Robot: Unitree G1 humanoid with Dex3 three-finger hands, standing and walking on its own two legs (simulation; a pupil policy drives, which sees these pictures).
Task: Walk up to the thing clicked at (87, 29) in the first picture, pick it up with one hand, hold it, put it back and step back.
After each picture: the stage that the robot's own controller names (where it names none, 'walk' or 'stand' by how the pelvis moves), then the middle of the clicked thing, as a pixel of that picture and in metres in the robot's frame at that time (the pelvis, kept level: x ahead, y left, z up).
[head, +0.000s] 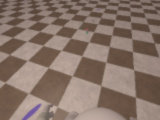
stand; (86, 31) +2.14 +0.15 -0.72
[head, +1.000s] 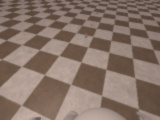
walk; (85, 35) +2.00 +0.18 -0.71
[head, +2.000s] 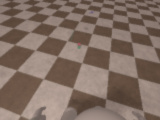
walk; (79, 46) +1.38 +0.20 -0.71
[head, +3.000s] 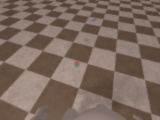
walk; (76, 64) +0.92 +0.22 -0.71
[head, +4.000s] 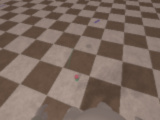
walk; (76, 77) +0.61 +0.19 -0.71
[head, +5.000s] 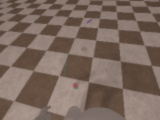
walk; (75, 86) +0.46 +0.22 -0.70
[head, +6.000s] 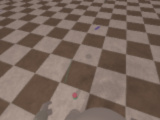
stand; (74, 96) +0.36 +0.19 -0.71
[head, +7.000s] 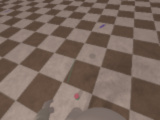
stand; (76, 97) +0.33 +0.18 -0.71
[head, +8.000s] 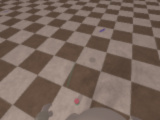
stand; (76, 101) +0.29 +0.15 -0.72
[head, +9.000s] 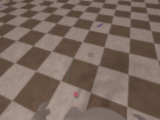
stand; (76, 95) +0.34 +0.17 -0.71
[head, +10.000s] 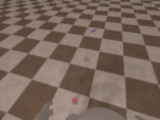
stand; (74, 101) +0.32 +0.18 -0.71
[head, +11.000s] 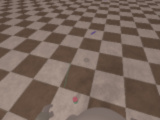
stand; (75, 100) +0.36 +0.17 -0.73
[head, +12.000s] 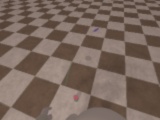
stand; (76, 98) +0.35 +0.17 -0.73
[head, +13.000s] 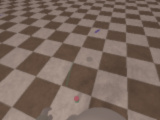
stand; (76, 99) +0.35 +0.16 -0.73
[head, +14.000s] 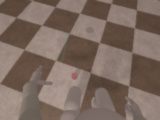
go down; (74, 76) +0.40 +0.15 -0.54
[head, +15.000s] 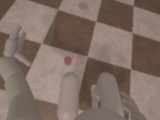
go down; (67, 61) +0.46 +0.17 -0.33
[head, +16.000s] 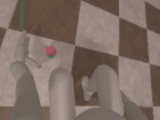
close in; (51, 52) +0.45 +0.20 -0.25
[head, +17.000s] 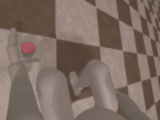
close; (28, 50) +0.44 +0.23 -0.24
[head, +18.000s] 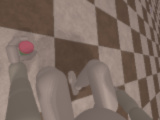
lift; (26, 49) +0.43 +0.23 -0.24
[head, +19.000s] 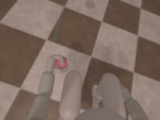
lift; (62, 65) +0.34 +0.21 -0.09
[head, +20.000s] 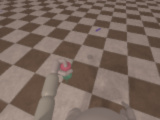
hold; (66, 70) +0.34 +0.17 +0.05
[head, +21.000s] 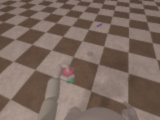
hold; (69, 75) +0.32 +0.16 +0.00
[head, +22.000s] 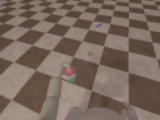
hold; (70, 74) +0.32 +0.15 +0.00
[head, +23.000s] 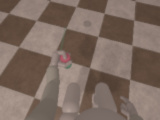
crouch; (66, 61) +0.41 +0.16 -0.07
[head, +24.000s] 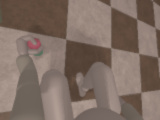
lower; (36, 47) +0.46 +0.22 -0.22
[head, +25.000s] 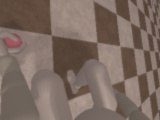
lower; (14, 45) +0.46 +0.26 -0.24
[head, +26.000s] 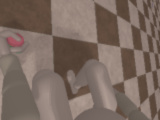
lower; (17, 44) +0.46 +0.26 -0.24
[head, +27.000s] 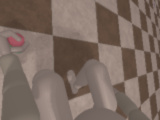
lower; (17, 44) +0.46 +0.25 -0.25
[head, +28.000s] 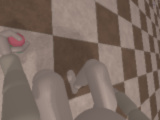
rest; (17, 44) +0.46 +0.25 -0.25
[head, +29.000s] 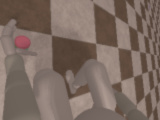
withdraw; (22, 45) +0.46 +0.23 -0.25
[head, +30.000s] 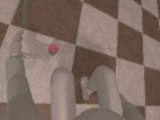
stand; (53, 50) +0.46 +0.21 -0.27
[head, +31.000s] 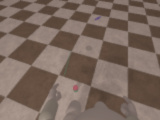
stand; (75, 88) +0.40 +0.14 -0.63
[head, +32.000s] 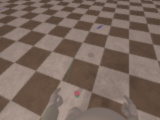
stand; (76, 94) +0.39 +0.15 -0.66
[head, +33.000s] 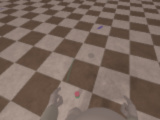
stand; (77, 95) +0.38 +0.14 -0.67
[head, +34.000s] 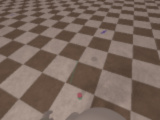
stand; (79, 96) +0.40 +0.14 -0.72
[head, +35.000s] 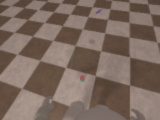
walk; (82, 78) +0.50 +0.10 -0.70
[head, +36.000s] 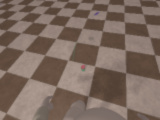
walk; (83, 68) +0.74 +0.15 -0.70
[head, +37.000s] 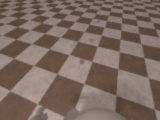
stand; (81, 61) +1.04 +0.16 -0.70
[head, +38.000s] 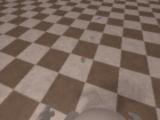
stand; (82, 59) +1.03 +0.15 -0.72
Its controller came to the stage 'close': yes
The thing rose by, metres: 0.72
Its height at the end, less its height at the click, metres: +0.00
